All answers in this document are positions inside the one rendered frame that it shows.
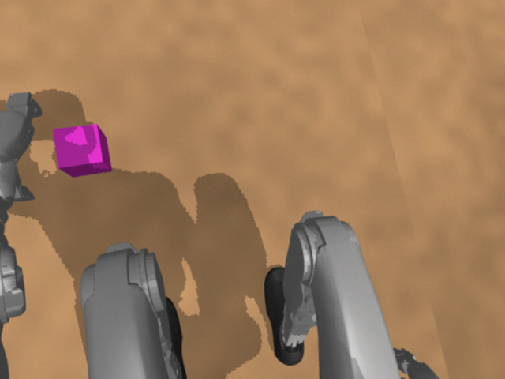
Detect left robot hand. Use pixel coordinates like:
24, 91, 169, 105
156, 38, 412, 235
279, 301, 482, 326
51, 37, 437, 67
0, 92, 43, 201

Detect left robot arm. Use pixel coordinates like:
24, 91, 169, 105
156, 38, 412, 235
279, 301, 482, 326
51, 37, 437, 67
0, 155, 26, 379

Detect left robot foot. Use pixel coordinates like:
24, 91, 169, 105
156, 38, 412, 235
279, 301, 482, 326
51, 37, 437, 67
166, 297, 187, 379

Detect right robot hand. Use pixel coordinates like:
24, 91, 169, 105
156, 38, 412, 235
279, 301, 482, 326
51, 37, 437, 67
393, 348, 439, 379

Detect cube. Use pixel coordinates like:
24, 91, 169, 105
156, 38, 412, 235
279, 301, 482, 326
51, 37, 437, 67
53, 124, 112, 178

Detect right robot foot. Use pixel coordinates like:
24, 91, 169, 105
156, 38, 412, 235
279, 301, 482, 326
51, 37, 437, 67
264, 267, 304, 366

